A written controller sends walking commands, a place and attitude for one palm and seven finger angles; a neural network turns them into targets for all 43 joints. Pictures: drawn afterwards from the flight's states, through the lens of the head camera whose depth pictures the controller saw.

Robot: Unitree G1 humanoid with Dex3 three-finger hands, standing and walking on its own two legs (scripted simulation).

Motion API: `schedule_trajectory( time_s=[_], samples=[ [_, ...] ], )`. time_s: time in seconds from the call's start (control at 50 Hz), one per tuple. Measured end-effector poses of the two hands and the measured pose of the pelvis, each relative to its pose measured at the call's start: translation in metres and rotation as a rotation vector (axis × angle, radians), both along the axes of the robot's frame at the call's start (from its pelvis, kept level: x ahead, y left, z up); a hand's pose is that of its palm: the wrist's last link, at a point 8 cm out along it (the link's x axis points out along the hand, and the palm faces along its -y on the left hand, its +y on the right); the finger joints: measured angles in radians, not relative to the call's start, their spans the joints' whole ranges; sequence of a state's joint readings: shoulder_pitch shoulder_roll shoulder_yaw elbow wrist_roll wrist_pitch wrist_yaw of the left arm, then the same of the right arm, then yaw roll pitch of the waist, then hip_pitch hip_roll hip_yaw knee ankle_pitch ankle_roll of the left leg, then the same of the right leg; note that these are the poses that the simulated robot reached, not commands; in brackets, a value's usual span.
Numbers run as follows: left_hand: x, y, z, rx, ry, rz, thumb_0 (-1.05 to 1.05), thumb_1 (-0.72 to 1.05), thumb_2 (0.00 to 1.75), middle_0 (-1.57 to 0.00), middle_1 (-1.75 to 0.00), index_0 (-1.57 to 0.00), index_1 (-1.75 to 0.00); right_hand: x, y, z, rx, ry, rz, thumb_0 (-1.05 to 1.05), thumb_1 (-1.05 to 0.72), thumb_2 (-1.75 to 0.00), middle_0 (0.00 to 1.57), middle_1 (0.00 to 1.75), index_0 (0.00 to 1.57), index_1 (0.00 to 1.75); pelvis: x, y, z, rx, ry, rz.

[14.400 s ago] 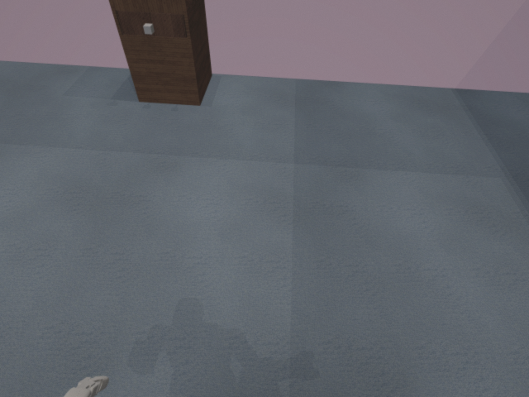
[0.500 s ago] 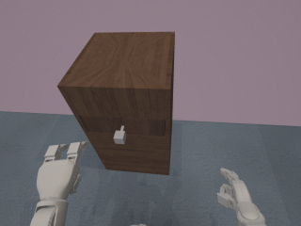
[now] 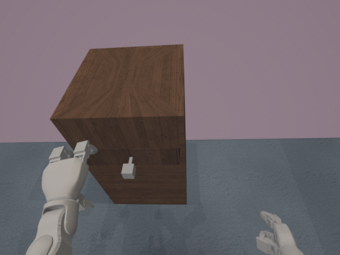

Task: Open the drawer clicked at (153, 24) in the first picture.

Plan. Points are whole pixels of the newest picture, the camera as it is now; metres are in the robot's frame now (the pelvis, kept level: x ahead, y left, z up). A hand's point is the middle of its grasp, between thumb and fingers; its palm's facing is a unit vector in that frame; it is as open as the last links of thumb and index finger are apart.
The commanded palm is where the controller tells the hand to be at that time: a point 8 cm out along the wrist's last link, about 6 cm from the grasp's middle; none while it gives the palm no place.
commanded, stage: raise the hand with hooked fingers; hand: left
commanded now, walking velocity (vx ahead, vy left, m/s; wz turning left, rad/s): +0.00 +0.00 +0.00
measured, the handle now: (129, 166) +0.46 +0.23 -0.23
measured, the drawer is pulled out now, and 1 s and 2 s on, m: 0.00 0.00 0.00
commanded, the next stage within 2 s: move the hooked fingers above the handle in 0.74 s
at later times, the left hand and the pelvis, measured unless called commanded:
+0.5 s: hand (62, 163) +0.29 +0.28 +0.08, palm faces -0.03 -0.11 -0.99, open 13.9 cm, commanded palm +0.25 +0.28 +0.15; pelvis -0.02 +0.04 +0.01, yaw +1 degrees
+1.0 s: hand (68, 175) +0.27 +0.28 +0.05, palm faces -0.06 -0.12 -0.99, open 13.9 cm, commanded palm +0.26 +0.29 +0.12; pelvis -0.03 +0.05 +0.01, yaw +2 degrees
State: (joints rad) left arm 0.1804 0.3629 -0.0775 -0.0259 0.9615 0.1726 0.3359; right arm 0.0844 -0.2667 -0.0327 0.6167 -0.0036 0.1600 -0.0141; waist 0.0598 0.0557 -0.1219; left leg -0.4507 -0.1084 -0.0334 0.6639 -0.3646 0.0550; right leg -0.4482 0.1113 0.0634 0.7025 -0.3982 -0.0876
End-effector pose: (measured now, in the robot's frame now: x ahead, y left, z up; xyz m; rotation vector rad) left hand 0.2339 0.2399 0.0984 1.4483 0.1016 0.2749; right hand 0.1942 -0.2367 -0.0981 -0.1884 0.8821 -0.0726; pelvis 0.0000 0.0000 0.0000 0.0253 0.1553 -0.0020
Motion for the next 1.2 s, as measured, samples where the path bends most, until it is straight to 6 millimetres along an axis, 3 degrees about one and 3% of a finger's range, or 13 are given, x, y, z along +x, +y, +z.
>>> schedule_trajectory(
  time_s=[0.16,0.3,0.38,0.46,0.56,0.66,0.74,0.82,0.96,1.06,1.2],
  samples=[
    [0.019,-0.003,0.014,0.015,0.043,-0.116,0.00,-0.42,0.33,-0.32,-1.15,-0.32,-1.15,0.005,0.029,0.020,0.002,-0.048,0.023,0.01,-0.91,-0.90,0.20,0.30,0.20,0.30,-0.006,0.012,0.007,-0.015,-0.053,-0.001],
    [0.032,0.026,0.048,0.048,-0.015,-0.075,0.00,-0.48,0.31,-0.32,-1.19,-0.32,-1.19,-0.004,0.051,0.020,0.031,-0.033,0.037,0.01,-0.91,-0.90,0.20,0.30,0.20,0.30,-0.012,0.024,0.011,-0.025,-0.083,0.012],
    [0.040,0.042,0.054,0.036,0.029,-0.033,0.00,-0.49,0.30,-0.32,-1.19,-0.32,-1.20,-0.016,0.059,0.017,0.033,0.004,0.043,0.01,-0.91,-0.90,0.20,0.30,0.20,0.30,-0.017,0.030,0.013,-0.029,-0.094,0.023],
    [0.040,0.048,0.043,0.001,0.111,-0.061,0.00,-0.49,0.30,-0.32,-1.20,-0.32,-1.20,-0.032,0.061,0.016,0.026,0.031,0.036,0.01,-0.91,-0.90,0.20,0.30,0.20,0.30,-0.021,0.035,0.014,-0.034,-0.097,0.022],
    [0.025,0.040,0.027,-0.012,0.152,-0.185,0.00,-0.49,0.30,-0.32,-1.20,-0.32,-1.20,-0.051,0.059,0.013,-0.002,0.063,0.028,0.01,-0.91,-0.90,0.20,0.30,0.20,0.30,-0.023,0.043,0.015,-0.041,-0.097,0.019],
    [0.012,0.045,0.036,0.028,0.052,-0.239,0.00,-0.49,0.30,-0.32,-1.20,-0.32,-1.20,-0.061,0.059,0.006,-0.022,0.104,0.035,0.01,-0.91,-0.90,0.20,0.30,0.20,0.30,-0.028,0.049,0.014,-0.043,-0.093,0.026],
    [0.012,0.065,0.047,0.049,-0.014,-0.153,0.00,-0.49,0.30,-0.32,-1.20,-0.32,-1.20,-0.062,0.064,0.002,-0.005,0.119,0.038,0.01,-0.91,-0.90,0.20,0.30,0.20,0.30,-0.031,0.051,0.013,-0.043,-0.086,0.032],
    [0.014,0.078,0.045,0.026,0.022,-0.058,0.00,-0.50,0.30,-0.32,-1.20,-0.32,-1.20,-0.058,0.070,0.003,0.017,0.109,0.040,0.01,-0.91,-0.90,0.20,0.30,0.20,0.30,-0.033,0.052,0.014,-0.043,-0.085,0.038],
    [0.019,0.051,0.014,-0.018,0.155,-0.156,0.00,-0.50,0.30,-0.32,-1.20,-0.32,-1.20,-0.047,0.074,0.011,0.003,0.062,0.056,0.01,-0.91,-0.90,0.20,0.30,0.20,0.30,-0.031,0.051,0.014,-0.044,-0.084,0.041],
    [0.028,0.033,-0.003,-0.005,0.135,-0.252,0.00,-0.49,0.30,-0.32,-1.20,-0.32,-1.20,-0.046,0.068,0.011,-0.021,0.059,0.052,0.01,-0.91,-0.90,0.20,0.30,0.20,0.30,-0.031,0.048,0.010,-0.043,-0.060,0.034],
    [0.047,0.041,-0.015,0.040,0.072,-0.156,0.00,-0.49,0.30,-0.32,-1.20,-0.32,-1.20,-0.057,0.053,-0.006,-0.021,0.122,0.021,0.01,-0.91,-0.90,0.20,0.30,0.20,0.30,-0.028,0.041,0.003,-0.042,0.001,0.031]
  ],
)
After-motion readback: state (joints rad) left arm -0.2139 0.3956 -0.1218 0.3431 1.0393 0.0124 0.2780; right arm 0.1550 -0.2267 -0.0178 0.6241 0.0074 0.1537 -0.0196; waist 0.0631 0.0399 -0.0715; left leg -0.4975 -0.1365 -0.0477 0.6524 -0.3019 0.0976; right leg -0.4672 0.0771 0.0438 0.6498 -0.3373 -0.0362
